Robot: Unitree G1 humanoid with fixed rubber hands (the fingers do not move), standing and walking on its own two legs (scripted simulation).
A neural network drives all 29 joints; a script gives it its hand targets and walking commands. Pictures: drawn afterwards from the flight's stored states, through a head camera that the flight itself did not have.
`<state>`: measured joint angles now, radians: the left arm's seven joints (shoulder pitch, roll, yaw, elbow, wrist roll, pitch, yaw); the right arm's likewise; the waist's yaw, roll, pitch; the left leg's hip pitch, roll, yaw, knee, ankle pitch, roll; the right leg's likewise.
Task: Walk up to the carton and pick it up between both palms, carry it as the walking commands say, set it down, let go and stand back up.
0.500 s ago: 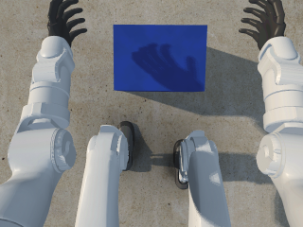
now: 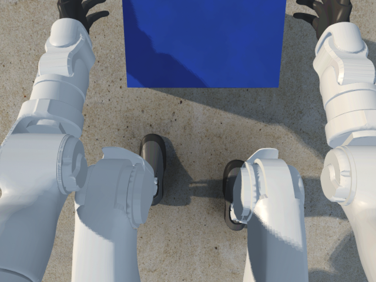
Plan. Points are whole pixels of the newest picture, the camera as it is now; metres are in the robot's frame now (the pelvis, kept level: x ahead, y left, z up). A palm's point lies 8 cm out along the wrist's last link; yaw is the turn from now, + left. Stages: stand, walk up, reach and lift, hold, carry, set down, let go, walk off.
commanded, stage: reach and lift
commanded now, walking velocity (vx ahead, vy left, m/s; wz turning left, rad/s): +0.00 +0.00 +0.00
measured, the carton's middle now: (201, 41) +0.51 +0.01 -0.29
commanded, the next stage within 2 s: none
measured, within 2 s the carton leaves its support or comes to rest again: leaves its support in 1.70 s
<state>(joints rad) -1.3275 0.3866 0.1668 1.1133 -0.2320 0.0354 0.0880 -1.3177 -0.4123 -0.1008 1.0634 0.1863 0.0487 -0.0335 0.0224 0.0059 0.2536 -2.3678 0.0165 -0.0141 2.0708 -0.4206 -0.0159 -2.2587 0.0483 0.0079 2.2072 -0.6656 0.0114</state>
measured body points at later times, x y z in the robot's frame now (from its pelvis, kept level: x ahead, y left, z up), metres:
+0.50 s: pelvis +0.00 +0.00 -0.02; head +0.37 -0.02 +0.22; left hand +0.54 +0.21 -0.21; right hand +0.54 -0.19 -0.22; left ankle +0.14 +0.13 -0.34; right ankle +0.08 -0.11 -0.34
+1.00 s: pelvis -0.01 +0.01 -0.02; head +0.37 -0.02 +0.22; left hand +0.54 +0.19 -0.21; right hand +0.53 -0.18 -0.22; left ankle +0.14 +0.13 -0.34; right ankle +0.08 -0.11 -0.34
